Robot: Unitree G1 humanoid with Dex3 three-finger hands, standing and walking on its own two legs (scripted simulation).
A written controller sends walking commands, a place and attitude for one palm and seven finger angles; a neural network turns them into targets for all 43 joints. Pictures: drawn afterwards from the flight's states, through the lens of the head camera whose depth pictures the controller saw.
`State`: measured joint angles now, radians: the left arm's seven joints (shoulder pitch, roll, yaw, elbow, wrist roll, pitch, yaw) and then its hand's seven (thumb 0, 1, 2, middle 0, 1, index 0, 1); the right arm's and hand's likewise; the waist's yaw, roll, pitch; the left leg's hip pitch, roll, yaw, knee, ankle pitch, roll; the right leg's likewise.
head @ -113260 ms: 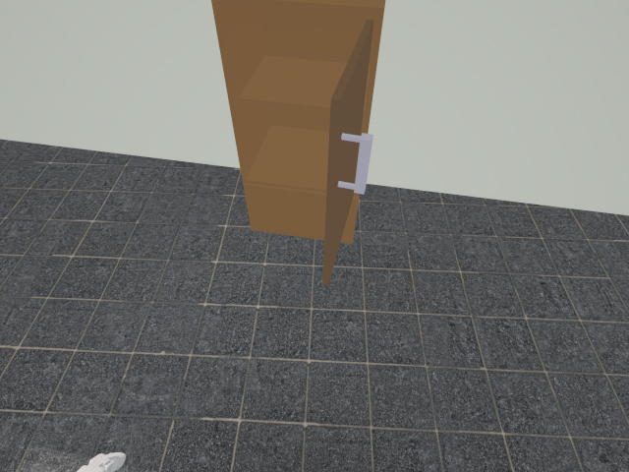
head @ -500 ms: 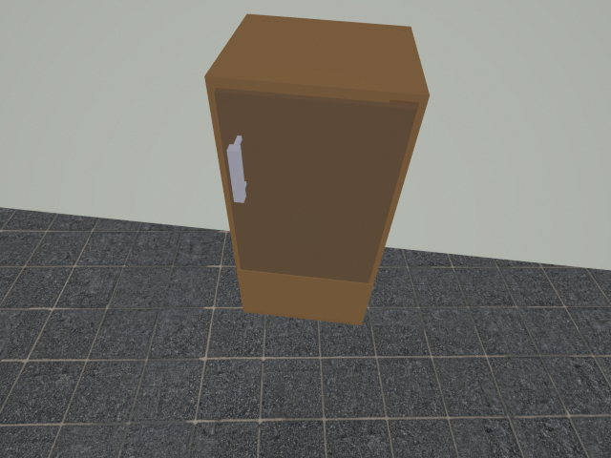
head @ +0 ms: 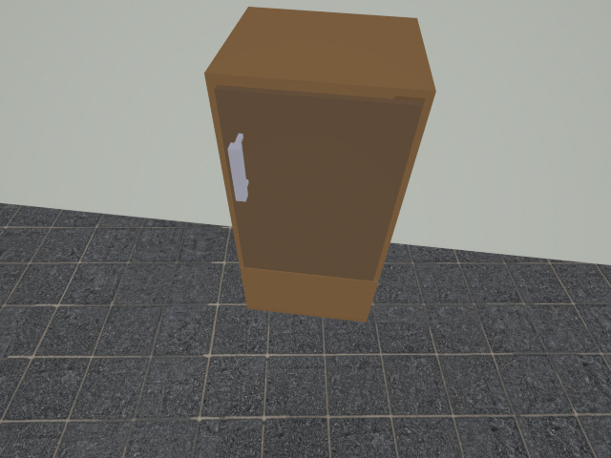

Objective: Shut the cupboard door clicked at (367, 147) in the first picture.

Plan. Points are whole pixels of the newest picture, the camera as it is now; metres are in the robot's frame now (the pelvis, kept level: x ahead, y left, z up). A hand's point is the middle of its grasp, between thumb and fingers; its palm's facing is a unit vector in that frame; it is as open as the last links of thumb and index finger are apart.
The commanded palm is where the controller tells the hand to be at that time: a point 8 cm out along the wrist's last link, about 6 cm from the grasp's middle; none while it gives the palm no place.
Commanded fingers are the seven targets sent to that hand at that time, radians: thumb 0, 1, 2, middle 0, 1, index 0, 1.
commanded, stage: stand and wait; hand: left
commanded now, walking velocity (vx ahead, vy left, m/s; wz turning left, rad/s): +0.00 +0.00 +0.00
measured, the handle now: (240, 167) +0.70 +0.19 -0.05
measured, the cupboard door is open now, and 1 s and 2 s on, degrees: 0 0 0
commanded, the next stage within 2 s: none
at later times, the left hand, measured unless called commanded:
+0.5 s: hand out of the picture +0.01 +0.18 -0.18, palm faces +0.01 -0.98 -0.21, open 7.4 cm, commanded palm none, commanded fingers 0.00 0.90 0.90 -0.20 -0.30 -0.20 -0.30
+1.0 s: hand out of the picture +0.01 +0.16 -0.18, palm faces +0.02 -0.98 -0.20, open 7.4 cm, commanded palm none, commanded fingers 0.00 0.90 0.90 -0.20 -0.30 -0.20 -0.30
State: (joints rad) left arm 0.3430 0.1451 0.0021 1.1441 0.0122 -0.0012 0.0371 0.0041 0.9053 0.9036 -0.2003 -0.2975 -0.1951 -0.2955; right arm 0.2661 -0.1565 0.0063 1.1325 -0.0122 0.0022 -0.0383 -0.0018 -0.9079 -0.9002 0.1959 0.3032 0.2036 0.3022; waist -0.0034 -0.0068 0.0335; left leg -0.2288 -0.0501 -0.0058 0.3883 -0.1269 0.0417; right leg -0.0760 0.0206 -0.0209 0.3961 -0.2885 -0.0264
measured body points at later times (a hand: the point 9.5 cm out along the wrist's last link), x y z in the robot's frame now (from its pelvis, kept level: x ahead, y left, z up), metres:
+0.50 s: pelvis +0.02 -0.01 +0.00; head +0.03 +0.00 +0.45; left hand +0.01 +0.23 -0.16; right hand +0.03 -0.24 -0.16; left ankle +0.05 +0.09 -0.74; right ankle -0.04 -0.10 -0.74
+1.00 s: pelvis +0.03 -0.01 +0.00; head +0.04 -0.01 +0.45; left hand +0.01 +0.22 -0.16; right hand +0.03 -0.24 -0.16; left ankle +0.05 +0.09 -0.74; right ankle -0.04 -0.10 -0.74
